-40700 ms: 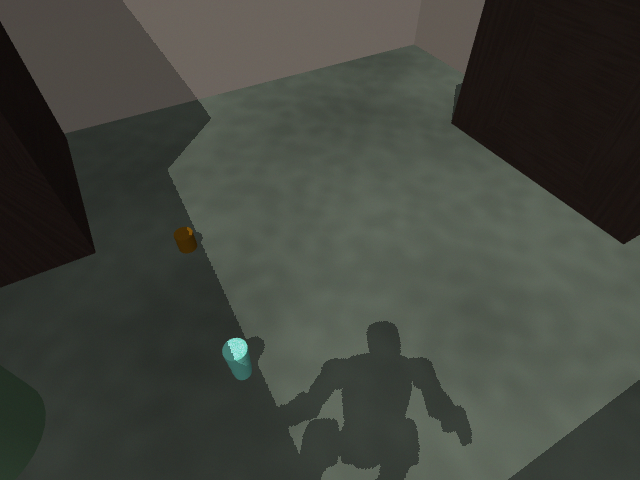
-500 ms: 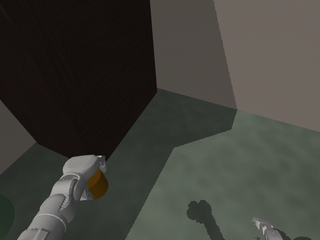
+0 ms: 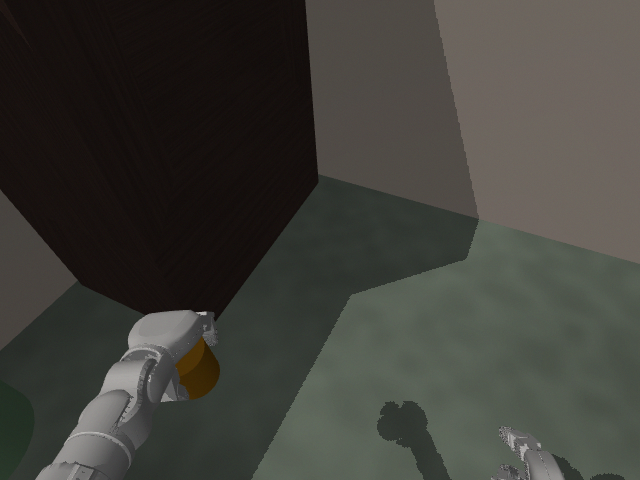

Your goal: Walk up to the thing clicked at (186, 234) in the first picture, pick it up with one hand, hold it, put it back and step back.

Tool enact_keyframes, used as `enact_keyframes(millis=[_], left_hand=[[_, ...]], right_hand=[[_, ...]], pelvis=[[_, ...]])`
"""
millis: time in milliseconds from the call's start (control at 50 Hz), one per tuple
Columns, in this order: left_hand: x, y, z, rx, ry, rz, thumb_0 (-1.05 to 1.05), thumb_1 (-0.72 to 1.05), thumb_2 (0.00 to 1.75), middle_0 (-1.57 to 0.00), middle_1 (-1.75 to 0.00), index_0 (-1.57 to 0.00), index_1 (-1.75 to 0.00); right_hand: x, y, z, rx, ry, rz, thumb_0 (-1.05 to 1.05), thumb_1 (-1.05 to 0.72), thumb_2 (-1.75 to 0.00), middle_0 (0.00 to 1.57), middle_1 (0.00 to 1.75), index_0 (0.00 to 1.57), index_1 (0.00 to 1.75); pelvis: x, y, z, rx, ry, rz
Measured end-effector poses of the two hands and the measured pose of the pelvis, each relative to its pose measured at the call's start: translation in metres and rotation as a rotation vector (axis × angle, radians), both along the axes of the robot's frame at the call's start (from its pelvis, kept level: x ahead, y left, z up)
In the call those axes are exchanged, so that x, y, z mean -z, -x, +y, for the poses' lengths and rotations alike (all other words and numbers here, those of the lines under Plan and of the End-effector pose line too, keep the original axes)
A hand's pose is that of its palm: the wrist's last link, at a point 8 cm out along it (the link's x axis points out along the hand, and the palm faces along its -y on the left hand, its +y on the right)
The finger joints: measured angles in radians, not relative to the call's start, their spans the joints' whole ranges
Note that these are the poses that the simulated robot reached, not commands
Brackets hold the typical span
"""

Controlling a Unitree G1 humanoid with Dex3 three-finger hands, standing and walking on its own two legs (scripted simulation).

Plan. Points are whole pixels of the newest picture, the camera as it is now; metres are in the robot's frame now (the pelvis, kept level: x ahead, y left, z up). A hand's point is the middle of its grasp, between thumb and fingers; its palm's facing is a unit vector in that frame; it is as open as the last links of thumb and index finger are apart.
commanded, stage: hold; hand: left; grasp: from above
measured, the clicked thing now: (187, 364) +0.31 +0.22 -0.06
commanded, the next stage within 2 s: crouch in 0.20 s
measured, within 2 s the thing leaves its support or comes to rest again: neither
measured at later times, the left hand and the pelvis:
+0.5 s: hand (178, 367) +0.30 +0.22 -0.05, palm faces -0.45 -0.05 -0.89, open 10.0 cm; pelvis +0.00 +0.00 +0.00, yaw +0 degrees
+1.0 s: hand (212, 387) +0.35 +0.24 -0.25, palm faces -0.41 +0.03 -0.91, open 9.9 cm; pelvis -0.03 +0.01 -0.14, yaw +0 degrees
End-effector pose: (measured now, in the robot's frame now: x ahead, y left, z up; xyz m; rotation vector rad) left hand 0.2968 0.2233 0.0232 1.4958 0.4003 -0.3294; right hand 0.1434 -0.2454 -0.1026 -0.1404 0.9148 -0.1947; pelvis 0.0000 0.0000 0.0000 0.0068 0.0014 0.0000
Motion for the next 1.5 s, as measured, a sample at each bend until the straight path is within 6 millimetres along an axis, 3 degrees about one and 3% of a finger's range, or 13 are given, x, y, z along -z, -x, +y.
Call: enact_keyframes(millis=[420, 580, 700, 800, 960, 1120, 1220, 1340, 1500], left_hand=[[0.003, -0.005, 0.001, -0.001, -0.001, -0.004, 0.00, 0.00, 0.68, -0.55, -0.85, -0.57, -0.81], [0.029, -0.003, 0.004, -0.009, -0.010, 0.011, 0.00, -0.01, 0.70, -0.54, -0.86, -0.57, -0.82], [0.070, -0.005, 0.005, 0.001, -0.037, 0.031, 0.00, -0.02, 0.70, -0.55, -0.85, -0.57, -0.82], [0.114, -0.018, 0.006, 0.027, -0.062, 0.012, 0.00, -0.02, 0.70, -0.55, -0.85, -0.58, -0.81], [0.195, -0.048, 0.011, 0.013, -0.089, -0.037, 0.00, -0.01, 0.68, -0.56, -0.83, -0.59, -0.80], [0.275, -0.067, 0.014, -0.017, -0.086, -0.030, 0.00, -0.01, 0.67, -0.56, -0.83, -0.59, -0.79], [0.325, -0.072, 0.016, -0.013, -0.079, 0.005, 0.00, -0.01, 0.68, -0.56, -0.83, -0.59, -0.79], [0.381, -0.077, 0.019, 0.004, -0.062, 0.013, 0.00, -0.01, 0.67, -0.57, -0.81, -0.61, -0.77], [0.436, -0.087, 0.026, -0.013, -0.060, -0.012, 0.00, -0.02, 0.67, -0.59, -0.79, -0.62, -0.75]], right_hand=[[0.001, 0.002, -0.003, 0.017, 0.004, 0.021, 0.01, -0.91, -0.90, 0.20, 0.30, 0.20, 0.30], [0.005, 0.010, -0.006, 0.014, 0.016, 0.058, 0.01, -0.91, -0.90, 0.21, 0.30, 0.20, 0.30], [0.019, 0.030, -0.015, 0.013, 0.048, 0.134, 0.01, -0.90, -0.89, 0.21, 0.30, 0.20, 0.30], [0.047, 0.057, -0.027, 0.025, 0.094, 0.205, 0.01, -0.91, -0.89, 0.21, 0.30, 0.20, 0.30], [0.116, 0.113, -0.037, 0.077, 0.149, 0.324, 0.01, -0.91, -0.89, 0.20, 0.30, 0.20, 0.30], [0.193, 0.153, -0.021, 0.105, 0.130, 0.418, 0.01, -0.91, -0.89, 0.20, 0.30, 0.20, 0.30], [0.236, 0.161, -0.010, 0.084, 0.106, 0.443, 0.01, -0.91, -0.89, 0.21, 0.30, 0.20, 0.30], [0.281, 0.156, -0.008, 0.033, 0.101, 0.442, 0.01, -0.91, -0.89, 0.21, 0.30, 0.20, 0.30], [0.322, 0.142, -0.017, -0.032, 0.128, 0.437, 0.01, -0.91, -0.89, 0.21, 0.30, 0.20, 0.30]], pelvis=[[-0.001, -0.005, 0.001, 0.000, 0.001, 0.004], [0.003, -0.002, 0.000, -0.011, 0.001, 0.032], [0.015, 0.003, -0.001, -0.020, 0.007, 0.106], [0.045, 0.012, 0.000, -0.025, 0.020, 0.219], [0.117, 0.029, 0.006, -0.018, 0.040, 0.393], [0.187, 0.043, 0.011, -0.014, 0.052, 0.517], [0.225, 0.050, 0.011, -0.013, 0.060, 0.570], [0.270, 0.056, 0.010, -0.013, 0.072, 0.622], [0.314, 0.060, 0.006, -0.006, 0.083, 0.652]])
